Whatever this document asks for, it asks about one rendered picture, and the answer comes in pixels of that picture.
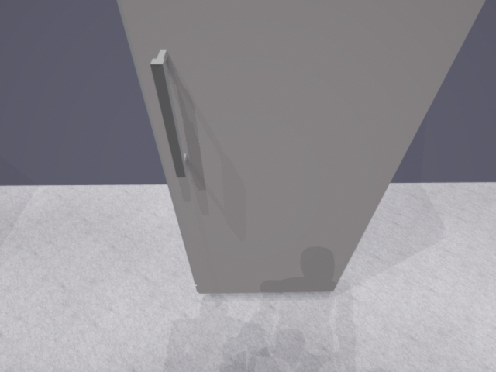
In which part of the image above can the handle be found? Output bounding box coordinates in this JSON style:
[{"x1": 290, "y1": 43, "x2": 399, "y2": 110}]
[{"x1": 150, "y1": 50, "x2": 187, "y2": 177}]

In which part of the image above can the fridge door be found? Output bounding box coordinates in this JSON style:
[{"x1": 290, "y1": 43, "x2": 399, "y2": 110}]
[{"x1": 120, "y1": 0, "x2": 485, "y2": 294}]

